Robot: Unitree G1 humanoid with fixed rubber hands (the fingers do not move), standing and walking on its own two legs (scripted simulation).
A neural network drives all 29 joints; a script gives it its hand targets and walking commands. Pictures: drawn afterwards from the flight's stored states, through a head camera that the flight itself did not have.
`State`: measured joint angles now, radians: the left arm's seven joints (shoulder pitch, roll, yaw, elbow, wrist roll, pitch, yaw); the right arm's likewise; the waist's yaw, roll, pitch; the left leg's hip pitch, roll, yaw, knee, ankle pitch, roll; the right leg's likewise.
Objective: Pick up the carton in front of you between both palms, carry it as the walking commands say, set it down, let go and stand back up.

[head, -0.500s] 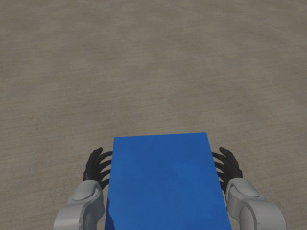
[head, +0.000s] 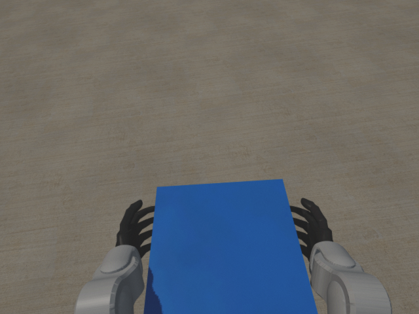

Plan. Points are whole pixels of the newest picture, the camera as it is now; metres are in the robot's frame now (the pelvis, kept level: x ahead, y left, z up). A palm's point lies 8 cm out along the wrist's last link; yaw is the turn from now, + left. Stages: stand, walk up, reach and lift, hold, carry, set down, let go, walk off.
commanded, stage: carry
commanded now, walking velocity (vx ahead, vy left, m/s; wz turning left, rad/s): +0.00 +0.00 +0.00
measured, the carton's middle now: (224, 267) +0.22 +0.00 -0.01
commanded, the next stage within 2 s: none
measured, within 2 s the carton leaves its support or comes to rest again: neither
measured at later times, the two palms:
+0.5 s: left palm (126, 187) +0.34 +0.17 +0.09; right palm (291, 185) +0.33 -0.13 +0.08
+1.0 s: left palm (122, 195) +0.33 +0.18 +0.09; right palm (290, 193) +0.31 -0.12 +0.08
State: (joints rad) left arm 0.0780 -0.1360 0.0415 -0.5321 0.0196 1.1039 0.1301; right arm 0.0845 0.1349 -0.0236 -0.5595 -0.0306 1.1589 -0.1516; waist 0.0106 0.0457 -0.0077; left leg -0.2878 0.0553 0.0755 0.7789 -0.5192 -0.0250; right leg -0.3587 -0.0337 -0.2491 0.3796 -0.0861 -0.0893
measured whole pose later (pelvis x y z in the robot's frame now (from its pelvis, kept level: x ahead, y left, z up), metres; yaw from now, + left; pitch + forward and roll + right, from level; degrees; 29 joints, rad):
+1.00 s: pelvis +0.10 +0.03 +0.00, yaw -2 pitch +2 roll +0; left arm 0.06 -0.13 0.05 -0.50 0.05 1.15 0.12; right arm 0.07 0.13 -0.03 -0.50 -0.04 1.18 -0.15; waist 0.00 0.00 -0.12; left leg -0.20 0.05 0.16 0.48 -0.32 0.01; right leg -0.24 -0.08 -0.20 0.49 -0.28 0.00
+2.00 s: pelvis +0.07 +0.03 +0.00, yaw -2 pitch +2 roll +0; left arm -0.20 -0.14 0.17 0.13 0.22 0.72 0.03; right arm -0.18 0.14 -0.14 0.12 -0.22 0.75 -0.04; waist 0.00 0.00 -0.07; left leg -0.25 0.05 0.16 0.49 -0.28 0.01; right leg -0.29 -0.07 -0.20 0.50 -0.24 -0.02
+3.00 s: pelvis -0.02 +0.03 -0.07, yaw +1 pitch +17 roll +1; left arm -0.74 -0.19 0.57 0.55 0.38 0.24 0.01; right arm -0.76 0.10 -0.49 0.63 -0.40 0.25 0.04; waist 0.01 0.01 0.18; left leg -0.93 -0.03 -0.02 0.95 -0.32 0.00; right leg -0.96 0.02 0.01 0.94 -0.28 -0.01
